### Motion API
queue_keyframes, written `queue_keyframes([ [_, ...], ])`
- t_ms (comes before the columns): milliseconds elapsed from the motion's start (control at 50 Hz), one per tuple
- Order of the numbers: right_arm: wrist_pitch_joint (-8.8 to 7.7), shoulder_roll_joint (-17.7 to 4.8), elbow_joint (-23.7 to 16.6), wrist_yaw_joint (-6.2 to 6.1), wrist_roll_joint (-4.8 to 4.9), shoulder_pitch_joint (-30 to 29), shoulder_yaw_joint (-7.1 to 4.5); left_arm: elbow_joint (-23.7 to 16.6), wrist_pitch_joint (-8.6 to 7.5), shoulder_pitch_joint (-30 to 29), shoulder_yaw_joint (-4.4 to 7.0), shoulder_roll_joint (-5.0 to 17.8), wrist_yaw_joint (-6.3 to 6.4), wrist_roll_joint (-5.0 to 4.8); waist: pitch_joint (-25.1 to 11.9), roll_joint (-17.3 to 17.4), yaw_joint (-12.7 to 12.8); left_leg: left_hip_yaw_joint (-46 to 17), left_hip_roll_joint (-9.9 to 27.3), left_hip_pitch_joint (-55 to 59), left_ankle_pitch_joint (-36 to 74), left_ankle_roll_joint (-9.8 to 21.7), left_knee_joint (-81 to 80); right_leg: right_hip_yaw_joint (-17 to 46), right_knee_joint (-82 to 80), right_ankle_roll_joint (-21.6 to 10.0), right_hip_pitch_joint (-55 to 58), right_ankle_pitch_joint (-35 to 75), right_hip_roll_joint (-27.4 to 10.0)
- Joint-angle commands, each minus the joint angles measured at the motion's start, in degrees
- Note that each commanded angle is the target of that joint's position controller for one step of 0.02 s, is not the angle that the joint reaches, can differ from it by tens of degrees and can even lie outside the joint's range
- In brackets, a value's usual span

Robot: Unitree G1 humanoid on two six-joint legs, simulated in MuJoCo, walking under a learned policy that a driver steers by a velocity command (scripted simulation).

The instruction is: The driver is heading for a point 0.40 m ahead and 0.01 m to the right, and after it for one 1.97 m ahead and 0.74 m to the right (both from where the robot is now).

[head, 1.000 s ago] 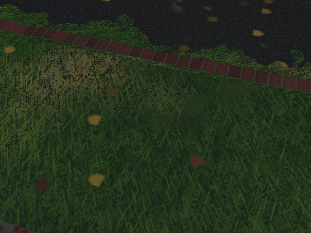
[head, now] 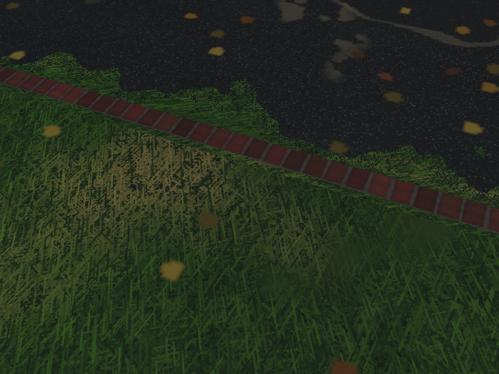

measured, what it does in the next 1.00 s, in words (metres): walks ahead, turning right: left foot, then right foot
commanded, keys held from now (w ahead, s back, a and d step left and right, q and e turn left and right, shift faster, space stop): w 0.30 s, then w+e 0.70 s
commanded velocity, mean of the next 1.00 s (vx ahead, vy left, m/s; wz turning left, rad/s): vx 0.49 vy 0.00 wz -0.28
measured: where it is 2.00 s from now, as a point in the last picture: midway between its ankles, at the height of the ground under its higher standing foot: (338, 223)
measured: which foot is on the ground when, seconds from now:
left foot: up 0.00-0.28, down 0.30-0.88, up 0.90-1.00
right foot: down 0.00-0.32, up 0.34-0.84, down 0.86-1.00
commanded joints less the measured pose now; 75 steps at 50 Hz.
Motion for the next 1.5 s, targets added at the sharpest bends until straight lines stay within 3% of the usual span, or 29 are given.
queue_keyframes([
  [20,0.36,-2.3,-3.3,0.62,-0.36,-1.7,-0.35,-0.6,-1.43,3.3,1.34,6.8,0.25,-0.43,2.8,-6.1,-0.3,0.3,2.6,-9.9,4.4,-1.4,-2.6,12.3,-12.3,-8.0,3.2,12.2,-15.3],
  [200,-0.01,-1.7,-9.0,0.59,0.31,-17.4,0.66,3.8,-1.37,8.3,1.13,7.6,0.86,-0.34,4.8,-6.0,2.1,3.8,-0.6,-3.7,13.9,-0.5,-26.9,6.8,-10.7,-6.3,7.8,25.4,-15.5],
  [240,-0.34,-2.6,-8.8,0.18,0.21,-15.7,0.18,4.3,-1.06,7.5,1.24,8.2,1.24,-0.01,3.7,-6.0,0.7,4.2,-2.2,-0.3,9.8,1.2,-29.1,6.1,-6.2,-5.5,11.4,35.1,-16.2],
  [280,-1.01,-4.2,-5.2,-0.63,-0.04,-4.6,-0.90,4.6,-0.47,6.4,1.39,8.9,1.37,0.29,-2.4,-5.8,-4.1,5.7,-5.7,13.0,7.2,3.5,-33.3,4.1,8.3,-3.9,11.9,46.3,-14.5],
  [300,-1.57,-6.5,-2.2,-1.25,-0.90,4.9,-1.90,4.3,-0.31,6.7,1.04,8.1,1.31,0.18,-7.9,-4.1,-7.4,2.7,-3.0,26.3,6.6,5.3,-34.2,2.4,20.9,-2.9,4.9,38.6,-12.0],
  [320,-1.82,-12.3,-1.8,-2.05,-2.47,12.3,-3.32,2.1,-0.37,10.0,-0.28,3.1,0.89,-1.13,-16.0,5.3,-7.5,-18.7,14.0,42.5,-1.5,9.6,-36.1,0.1,41.3,-1.1,-11.1,13.1,-6.7],
  [340,-0.94,-13.4,-1.6,-1.72,-0.57,11.4,-3.90,2.8,-0.19,13.5,0.15,3.0,0.92,-1.88,-20.7,12.3,-5.5,-40.7,22.2,46.8,-4.7,14.6,-45.4,4.1,55.4,-0.5,-23.7,-19.0,1.7],
  [360,-0.59,-10.0,-2.8,-1.59,0.82,4.8,-3.24,2.4,0.19,8.2,1.31,7.5,1.31,-0.80,-11.2,3.2,-3.7,-32.3,19.3,38.7,-8.3,12.2,-46.3,8.3,57.1,-1.4,-27.8,-14.4,-3.0],
  [420,-2.04,-2.1,-2.7,-1.68,0.79,-2.3,-1.05,2.3,0.93,3.6,1.18,4.6,0.36,0.17,0.9,0.2,0.6,-12.4,11.2,20.0,2.5,5.4,-52.2,8.5,48.2,-1.3,-22.2,-5.2,-8.3],
  [520,-4.23,-3.6,-0.8,-2.03,1.17,1.5,-1.47,1.3,3.47,0.1,1.35,3.0,-0.98,0.56,2.2,0.4,1.9,-1.8,10.1,19.6,12.0,4.8,-55.3,7.1,45.3,0.6,-26.0,1.5,-9.2],
  [740,-3.14,-3.7,3.0,-3.59,0.84,10.7,-1.16,-6.2,2.99,-18.9,0.03,1.1,-2.26,0.88,5.2,0.9,-2.3,11.4,10.3,32.6,33.4,2.7,-50.8,-2.6,19.3,-1.0,-29.5,10.0,-6.0],
  [840,-1.24,-7.4,2.3,-4.23,0.36,8.2,-2.19,-3.6,2.78,-6.9,1.91,4.5,-1.49,1.06,-3.0,3.9,4.2,14.6,11.9,35.9,62.4,2.5,-26.6,-5.8,15.6,-7.5,-12.9,-3.5,2.0],
  [860,-0.85,-7.9,1.5,-3.88,0.64,7.2,-2.37,-1.2,2.25,1.1,3.03,6.3,-0.99,1.48,-7.1,1.8,8.1,15.2,11.1,30.2,53.9,1.4,-13.6,-3.6,10.0,-9.4,-1.7,-2.0,2.5],
  [880,-1.06,-5.7,-0.4,-3.49,0.74,7.1,-1.88,-0.1,2.12,7.3,4.84,11.8,-0.11,2.04,-12.2,-4.6,10.2,15.2,8.4,16.7,28.3,-0.2,4.3,11.9,7.8,-13.0,11.6,-7.1,-9.2],
  [900,-1.69,-1.5,-5.2,-2.14,1.71,7.1,-1.35,-1.6,2.72,3.8,6.04,17.0,-0.01,1.22,-15.0,-17.1,5.4,8.4,-6.4,-9.0,-17.5,-3.6,24.0,46.5,-0.4,-23.3,25.2,-4.3,-23.3],
  [920,-2.45,-5.3,-6.4,-1.93,0.84,-0.5,-1.78,-1.3,3.37,4.0,5.70,15.2,0.24,-0.15,-10.9,-5.3,7.5,-2.1,-2.7,-16.0,-12.5,-2.8,24.0,42.5,-3.3,-21.4,23.1,-2.6,-22.0],
  [960,-3.64,-4.6,-6.5,-1.86,1.58,-0.9,-1.59,-1.2,2.97,-1.4,4.30,9.8,0.74,-0.33,-1.0,1.1,2.5,-2.1,1.8,-12.8,-3.7,-2.6,13.7,29.5,-4.8,-16.2,9.3,9.7,-18.2],
  [980,-2.87,-4.4,-6.4,-1.97,0.55,-0.6,-1.63,-1.5,2.48,-3.3,3.83,8.5,1.03,-0.68,0.1,1.6,0.6,-2.3,2.8,-9.3,-3.3,-3.4,10.1,24.9,-5.1,-14.4,4.8,15.2,-15.1],
  [1020,-0.60,-3.4,-6.4,-1.61,-0.89,1.1,-1.46,-1.7,1.22,-3.6,3.28,7.6,1.09,-1.19,-1.2,-0.3,-1.2,-1.9,3.2,-4.7,-2.9,-5.1,6.1,20.6,-5.6,-13.3,1.3,22.1,-12.0],
  [1080,0.94,-2.5,-8.6,-1.06,-0.91,-2.9,-1.18,-1.1,0.31,-0.5,3.73,10.0,0.96,-1.25,-0.4,-2.3,-0.7,-0.1,3.0,-6.8,0.9,-6.9,-0.3,18.4,-6.5,-12.4,-0.6,24.5,-9.5],
  [1280,0.14,-3.4,-16.7,-0.31,0.12,-22.1,0.08,-0.8,1.16,9.5,3.69,10.8,1.60,-0.30,1.3,-6.3,6.5,0.1,-1.5,-12.1,12.6,-6.0,-23.0,23.3,-2.2,-9.0,10.4,28.2,-9.5],
  [1340,-0.67,-4.7,-16.2,-0.43,0.28,-17.8,-0.07,-1.3,0.78,7.1,3.63,11.5,2.23,-0.06,0.8,-7.2,3.5,0.0,-2.9,-1.5,11.0,-3.2,-30.0,23.3,0.3,-6.4,9.7,33.5,-10.7],
  [1380,-1.42,-7.1,-12.2,-1.39,0.27,-5.3,-1.28,-1.3,0.14,5.1,3.60,12.3,1.83,-0.04,-4.7,-5.9,-2.1,1.7,-5.9,14.8,8.7,-0.6,-33.7,20.8,12.4,-4.2,8.0,45.1,-8.4],
  [1400,-2.11,-8.9,-10.5,-2.14,-0.32,2.8,-1.95,-1.5,-0.28,5.0,3.24,11.2,1.39,-0.25,-9.6,-3.8,-5.9,-2.3,-1.3,27.1,8.1,1.3,-35.0,18.8,24.1,-3.3,2.0,37.2,-5.5],
  [1420,-2.20,-13.8,-10.5,-2.93,-1.64,9.7,-2.91,-3.1,-0.63,8.7,1.91,5.9,1.09,-1.31,-18.0,5.0,-6.0,-21.9,13.8,40.6,-0.3,5.4,-36.0,14.2,41.8,-1.5,-9.3,12.2,-0.2],
  [1440,-1.21,-15.5,-8.9,-2.31,-0.67,8.5,-3.79,-2.6,-0.32,14.7,2.14,6.5,1.07,-1.75,-20.6,16.1,-2.1,-45.8,21.4,43.4,-1.6,11.7,-44.9,11.5,53.1,-0.6,-20.7,-18.3,6.2],
  [1460,-0.74,-10.1,-10.5,-1.77,0.38,2.2,-2.86,-1.4,0.39,11.6,2.30,9.2,1.44,0.14,-10.3,4.7,-0.4,-41.1,19.4,34.8,-9.3,11.3,-46.1,13.1,56.6,-0.9,-25.2,-14.1,1.5],
  [1480,-0.89,-5.9,-11.0,-1.48,0.76,-1.6,-1.87,-2.2,0.46,5.8,2.12,8.8,0.89,0.65,-4.0,-1.3,-0.7,-31.6,16.1,27.3,-8.2,10.1,-46.9,12.6,54.3,-0.7,-25.1,-9.8,-0.4],
  [1500,-1.07,-4.3,-10.4,-1.43,0.30,-2.8,-1.36,-3.0,0.54,3.5,1.89,7.7,0.49,0.52,-1.0,-1.7,0.2,-25.0,13.0,22.8,-3.2,8.3,-48.5,12.0,50.9,-0.7,-24.2,-7.9,-2.1],
])
Next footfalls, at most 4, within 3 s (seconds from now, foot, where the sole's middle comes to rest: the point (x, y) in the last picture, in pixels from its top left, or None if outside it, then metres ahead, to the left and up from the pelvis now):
0.30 left None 0.34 0.11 -0.78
0.86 right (300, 339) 0.60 -0.08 -0.78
1.40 left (293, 230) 0.96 -0.09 -0.78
1.92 right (386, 208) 1.04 -0.40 -0.78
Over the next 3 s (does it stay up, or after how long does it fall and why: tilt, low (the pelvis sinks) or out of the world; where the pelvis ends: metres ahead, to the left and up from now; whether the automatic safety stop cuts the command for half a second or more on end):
stays up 1.44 -0.58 -0.02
